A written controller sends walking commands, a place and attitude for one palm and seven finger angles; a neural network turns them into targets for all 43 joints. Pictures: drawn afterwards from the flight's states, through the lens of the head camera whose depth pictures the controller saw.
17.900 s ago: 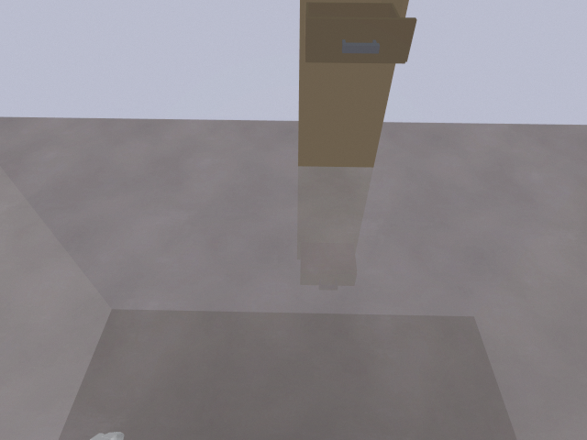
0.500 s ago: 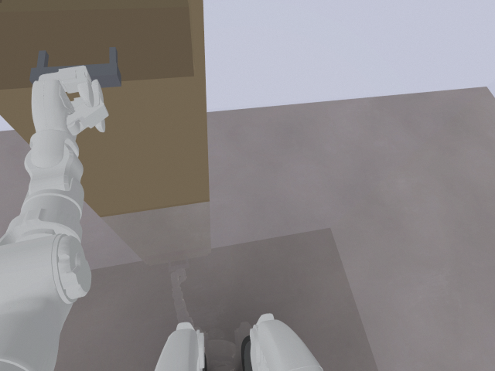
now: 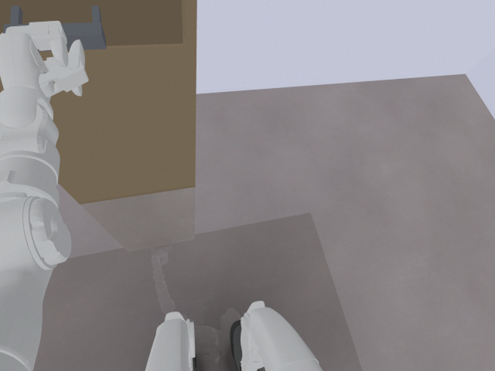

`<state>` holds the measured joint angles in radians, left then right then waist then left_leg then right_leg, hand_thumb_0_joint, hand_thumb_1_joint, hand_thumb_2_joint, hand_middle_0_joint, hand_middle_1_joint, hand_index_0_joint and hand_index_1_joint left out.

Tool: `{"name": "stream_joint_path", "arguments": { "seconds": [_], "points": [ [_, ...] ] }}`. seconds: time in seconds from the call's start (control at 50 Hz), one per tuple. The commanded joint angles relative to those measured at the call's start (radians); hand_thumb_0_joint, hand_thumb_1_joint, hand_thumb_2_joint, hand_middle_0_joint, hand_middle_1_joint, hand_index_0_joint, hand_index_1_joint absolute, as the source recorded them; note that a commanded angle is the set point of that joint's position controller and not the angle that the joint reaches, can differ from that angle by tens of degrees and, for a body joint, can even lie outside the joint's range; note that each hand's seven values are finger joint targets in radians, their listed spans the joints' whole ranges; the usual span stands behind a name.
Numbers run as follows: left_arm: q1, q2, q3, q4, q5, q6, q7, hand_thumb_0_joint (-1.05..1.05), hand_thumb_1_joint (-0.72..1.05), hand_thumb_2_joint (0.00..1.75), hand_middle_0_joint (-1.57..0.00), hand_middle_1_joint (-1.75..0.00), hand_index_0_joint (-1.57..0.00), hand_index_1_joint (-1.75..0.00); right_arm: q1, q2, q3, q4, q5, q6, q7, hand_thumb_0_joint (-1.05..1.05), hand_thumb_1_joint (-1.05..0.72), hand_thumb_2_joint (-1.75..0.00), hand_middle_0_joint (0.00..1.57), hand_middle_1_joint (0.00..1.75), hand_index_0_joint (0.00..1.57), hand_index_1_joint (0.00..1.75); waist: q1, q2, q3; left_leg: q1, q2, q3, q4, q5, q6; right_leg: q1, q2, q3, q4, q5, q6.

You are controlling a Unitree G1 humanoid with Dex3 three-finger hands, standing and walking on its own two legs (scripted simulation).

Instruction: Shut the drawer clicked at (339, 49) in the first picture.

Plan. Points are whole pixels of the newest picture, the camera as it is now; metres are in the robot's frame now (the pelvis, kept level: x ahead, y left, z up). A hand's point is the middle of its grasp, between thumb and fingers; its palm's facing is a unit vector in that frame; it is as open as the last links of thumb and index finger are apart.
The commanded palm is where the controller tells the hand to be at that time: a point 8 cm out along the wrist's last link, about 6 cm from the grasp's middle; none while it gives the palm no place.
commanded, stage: pull the fist back off the drawer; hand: left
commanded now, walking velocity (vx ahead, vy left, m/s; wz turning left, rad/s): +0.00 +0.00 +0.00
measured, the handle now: (57, 25) +0.63 +0.21 +0.08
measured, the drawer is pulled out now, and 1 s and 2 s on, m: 0.00 0.00 0.00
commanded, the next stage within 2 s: draw the hand back to the body in 0.74 s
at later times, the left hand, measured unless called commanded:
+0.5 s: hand (75, 66) +0.56 +0.19 +0.08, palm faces +0.09 -1.00 -0.02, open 2.9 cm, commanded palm +0.53 +0.21 +0.08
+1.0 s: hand (68, 80) +0.51 +0.19 +0.10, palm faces +0.09 -1.00 -0.04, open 3.3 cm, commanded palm +0.46 +0.23 +0.11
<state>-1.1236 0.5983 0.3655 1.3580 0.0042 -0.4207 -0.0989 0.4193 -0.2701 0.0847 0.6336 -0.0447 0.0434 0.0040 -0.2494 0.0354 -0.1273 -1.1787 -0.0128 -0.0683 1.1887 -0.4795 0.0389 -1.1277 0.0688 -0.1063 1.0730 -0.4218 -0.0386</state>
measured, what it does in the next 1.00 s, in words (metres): shifts its weight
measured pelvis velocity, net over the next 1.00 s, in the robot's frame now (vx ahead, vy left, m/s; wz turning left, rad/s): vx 0.06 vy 0.01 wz -0.03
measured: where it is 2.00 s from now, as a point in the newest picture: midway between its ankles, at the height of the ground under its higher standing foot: outside the picture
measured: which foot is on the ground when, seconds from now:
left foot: down 0.00-1.00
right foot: down 0.00-1.00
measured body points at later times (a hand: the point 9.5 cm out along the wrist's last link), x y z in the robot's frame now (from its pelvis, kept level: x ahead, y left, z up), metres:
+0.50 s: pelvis -0.01 +0.01 +0.00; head +0.15 +0.04 +0.42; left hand +0.55 +0.24 +0.08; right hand -0.04 -0.25 -0.10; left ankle +0.03 +0.09 -0.64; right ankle +0.04 -0.10 -0.64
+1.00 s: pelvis +0.06 +0.01 +0.04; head +0.17 +0.02 +0.47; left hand +0.50 +0.24 +0.10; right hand +0.08 -0.25 -0.08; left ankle +0.03 +0.09 -0.64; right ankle +0.04 -0.10 -0.64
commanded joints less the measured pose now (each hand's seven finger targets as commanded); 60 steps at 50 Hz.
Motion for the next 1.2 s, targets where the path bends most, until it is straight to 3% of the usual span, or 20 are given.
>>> {"name": "stream_joint_path", "arguments": {
  "seconds": [0.0, 0.16, 0.26, 0.28, 0.36, 0.4, 0.5, 0.56, 0.62, 0.68, 0.74, 0.82, 0.84, 0.88, 0.92, 1.0, 1.06, 1.08, 1.12, 1.18],
  "points": [
    [-0.688, 0.221, -0.007, -0.254, -0.015, -0.043, 0.066, 0.0, 0.9, 0.9, -1.4, -1.6, -1.4, -1.6, 0.203, -0.216, -0.072, -0.013, -0.001, -0.019, -0.025, 0.0, -0.9, -0.9, 0.2, 0.3, 0.2, 0.3, -0.107, 0.244, -0.437, 0.435, 0.039, -0.086, -0.18, 0.063, 0.001, 0.061, -0.003, 0.082, -0.143, -0.003, 0.015],
    [-0.692, 0.248, 0.003, -0.236, -0.015, -0.016, 0.066, 0.0, 0.9, 0.9, -1.4, -1.6, -1.4, -1.6, 0.204, -0.22, -0.063, -0.026, -0.004, -0.041, -0.027, 0.0, -0.9, -0.9, 0.2, 0.3, 0.2, 0.3, -0.102, 0.228, -0.448, 0.378, 0.033, -0.078, -0.177, 0.012, 0.006, 0.093, -0.007, 0.084, -0.141, -0.026, 0.015],
    [-0.655, 0.253, 0.026, -0.227, -0.022, -0.014, 0.055, 0.0, 0.9, 0.9, -1.4, -1.6, -1.4, -1.6, 0.21, -0.22, -0.065, -0.033, -0.005, -0.038, -0.017, 0.0, -0.9, -0.9, 0.2, 0.3, 0.2, 0.3, -0.079, 0.201, -0.443, 0.36, 0.032, -0.076, -0.173, 0.029, 0.004, 0.119, -0.005, 0.082, -0.139, -0.023, 0.012],
    [-0.631, 0.24, 0.028, -0.222, -0.022, -0.016, 0.052, 0.0, 0.9, 0.9, -1.4, -1.6, -1.4, -1.6, 0.209, -0.219, -0.067, -0.037, -0.006, -0.039, -0.013, 0.0, -0.9, -0.9, 0.2, 0.3, 0.2, 0.3, -0.069, 0.229, -0.453, 0.385, 0.032, -0.083, -0.176, 0.036, 0.001, 0.101, -0.004, 0.077, -0.13, -0.017, 0.008],
    [-0.579, 0.223, 0.031, -0.221, -0.03, -0.008, 0.05, 0.0, 0.9, 0.9, -1.4, -1.6, -1.4, -1.6, 0.204, -0.221, -0.071, -0.04, -0.005, -0.033, -0.007, 0.0, -0.9, -0.9, 0.2, 0.3, 0.2, 0.3, -0.057, 0.185, -0.428, 0.369, 0.034, -0.081, -0.181, 0.015, 0.002, 0.104, -0.006, 0.077, -0.134, -0.029, 0.011],
    [-0.549, 0.236, 0.054, -0.264, -0.037, -0.017, 0.047, 0.0, 0.9, 0.9, -1.4, -1.6, -1.4, -1.6, 0.204, -0.22, -0.075, -0.047, -0.004, -0.032, -0.004, 0.0, -0.9, -0.9, 0.2, 0.3, 0.2, 0.3, -0.034, 0.199, -0.472, 0.396, 0.033, -0.073, -0.18, 0.067, 0.0, 0.134, -0.006, 0.077, -0.13, -0.002, 0.009],
    [-0.41, 0.143, 0.029, -0.355, -0.061, -0.032, 0.036, 0.0, 0.9, 0.9, -1.4, -1.6, -1.4, -1.6, 0.196, -0.208, -0.09, -0.06, 0.001, -0.014, 0.01, 0.0, -0.9, -0.9, 0.2, 0.3, 0.2, 0.3, 0.013, 0.212, -0.529, 0.523, 0.042, -0.074, -0.197, 0.195, -0.014, 0.164, -0.001, 0.065, -0.131, 0.066, 0.004],
    [-0.294, 0.139, 0.052, -0.363, -0.068, -0.029, 0.044, 0.0, 0.9, 0.9, -1.4, -1.6, -1.4, -1.6, 0.191, -0.2, -0.096, -0.068, 0.005, 0.003, 0.014, 0.0, -0.9, -0.9, 0.2, 0.3, 0.2, 0.3, 0.039, 0.141, -0.504, 0.494, 0.04, -0.047, -0.201, 0.239, -0.011, 0.241, 0.003, 0.068, -0.145, 0.101, 0.007],
    [-0.205, 0.087, 0.034, -0.443, -0.072, -0.051, 0.054, 0.0, 0.9, 0.9, -1.4, -1.6, -1.4, -1.6, 0.178, -0.187, -0.106, -0.082, 0.007, 0.013, 0.025, 0.0, -0.9, -0.9, 0.2, 0.3, 0.2, 0.3, 0.073, 0.157, -0.527, 0.541, 0.036, -0.029, -0.204, 0.319, -0.015, 0.286, 0.005, 0.071, -0.148, 0.166, 0.004],
    [-0.178, 0.116, 0.067, -0.44, -0.073, -0.071, 0.068, 0.0, 0.9, 0.9, -1.4, -1.6, -1.4, -1.6, 0.18, -0.183, -0.109, -0.072, 0.009, 0.027, 0.022, 0.0, -0.9, -0.9, 0.2, 0.3, 0.2, 0.3, 0.062, 0.077, -0.459, 0.479, 0.032, -0.011, -0.199, 0.338, -0.006, 0.343, 0.005, 0.084, -0.152, 0.23, 0.009],
    [-0.147, 0.07, 0.042, -0.467, -0.073, -0.094, 0.064, 0.0, 0.9, 0.9, -1.4, -1.6, -1.4, -1.6, 0.165, -0.172, -0.119, -0.075, 0.013, 0.036, 0.025, 0.0, -0.9, -0.9, 0.2, 0.3, 0.2, 0.3, 0.072, 0.094, -0.459, 0.503, 0.029, 0.0, -0.202, 0.375, -0.011, 0.359, 0.003, 0.089, -0.15, 0.275, 0.009],
    [-0.103, -0.007, -0.008, -0.509, -0.085, -0.121, 0.045, 0.0, 0.9, 0.9, -1.4, -1.6, -1.4, -1.6, 0.159, -0.162, -0.132, -0.063, 0.013, 0.048, 0.03, 0.0, -0.9, -0.9, 0.2, 0.3, 0.2, 0.3, 0.075, 0.129, -0.501, 0.615, 0.035, -0.002, -0.185, 0.545, -0.023, 0.35, 0.002, 0.085, -0.14, 0.381, 0.008],
    [-0.026, 0.022, 0.026, -0.561, -0.098, -0.119, 0.036, 0.0, 0.9, 0.9, -1.4, -1.6, -1.4, -1.6, 0.156, -0.165, -0.138, -0.078, 0.018, 0.053, 0.031, 0.0, -0.9, -0.9, 0.2, 0.3, 0.2, 0.3, 0.11, 0.129, -0.545, 0.639, 0.036, 0.002, -0.193, 0.593, -0.026, 0.4, 0.003, 0.087, -0.143, 0.414, 0.006],
    [0.107, 0.012, 0.019, -0.677, -0.126, -0.1, 0.013, 0.0, 0.9, 0.9, -1.4, -1.6, -1.4, -1.6, 0.138, -0.162, -0.142, -0.111, 0.03, 0.061, 0.032, 0.0, -0.9, -0.9, 0.2, 0.3, 0.2, 0.3, 0.15, 0.153, -0.619, 0.72, 0.037, 0.009, -0.218, 0.716, -0.03, 0.489, 0.004, 0.088, -0.159, 0.497, 0.004],
    [0.229, -0.039, -0.018, -0.834, -0.158, -0.064, -0.006, 0.0, 0.9, 0.9, -1.4, -1.6, -1.4, -1.6, 0.115, -0.145, -0.145, -0.136, 0.048, 0.062, 0.035, 0.0, -0.9, -0.9, 0.2, 0.3, 0.2, 0.3, 0.178, 0.182, -0.651, 0.8, 0.043, 0.009, -0.245, 0.853, -0.037, 0.555, 0.003, 0.082, -0.186, 0.582, 0.006],
    [0.471, -0.088, -0.03, -0.986, -0.214, 0.031, -0.006, 0.0, 0.9, 0.9, -1.4, -1.6, -1.4, -1.6, 0.063, -0.129, -0.143, -0.173, 0.077, 0.052, 0.025, 0.0, -0.9, -0.9, 0.2, 0.3, 0.2, 0.3, 0.189, 0.023, -0.497, 0.702, 0.036, 0.039, -0.308, 0.777, -0.006, 0.694, -0.007, 0.091, -0.244, 0.692, 0.019],
    [0.528, -0.113, -0.042, -1.037, -0.223, 0.073, 0.012, 0.0, 0.9, 0.9, -1.4, -1.6, -1.4, -1.6, 0.011, -0.127, -0.136, -0.186, 0.088, 0.037, 0.011, 0.0, -0.9, -0.9, 0.2, 0.3, 0.2, 0.3, 0.178, -0.04, -0.348, 0.632, 0.017, 0.053, -0.369, 0.547, 0.001, 0.711, -0.008, 0.089, -0.294, 0.582, 0.022],
    [0.514, -0.089, -0.025, -1.089, -0.22, 0.067, 0.022, 0.0, 0.9, 0.9, -1.4, -1.6, -1.4, -1.6, -0.008, -0.126, -0.135, -0.19, 0.088, 0.032, 0.004, 0.0, -0.9, -0.9, 0.2, 0.3, 0.2, 0.3, 0.182, 0.004, -0.326, 0.646, 0.016, 0.054, -0.378, 0.523, 0.0, 0.71, -0.011, 0.094, -0.301, 0.552, 0.016],
    [0.548, -0.127, -0.058, -1.113, -0.215, 0.07, 0.023, 0.0, 0.9, 0.9, -1.4, -1.6, -1.4, -1.6, -0.034, -0.119, -0.128, -0.193, 0.087, 0.02, -0.003, 0.0, -0.9, -0.9, 0.2, 0.3, 0.2, 0.3, 0.178, 0.024, -0.284, 0.679, 0.014, 0.046, -0.399, 0.53, -0.002, 0.7, -0.012, 0.088, -0.316, 0.53, 0.012],
    [0.624, -0.174, -0.115, -1.236, -0.231, 0.085, -0.013, 0.0, 0.9, 0.9, -1.4, -1.6, -1.4, -1.6, -0.042, -0.115, -0.135, -0.204, 0.087, -0.004, -0.008, 0.0, -0.9, -0.9, 0.2, 0.3, 0.2, 0.3, 0.184, 0.072, -0.379, 0.823, 0.027, 0.031, -0.379, 0.771, -0.007, 0.725, -0.015, 0.09, -0.31, 0.644, 0.018]
  ]
}}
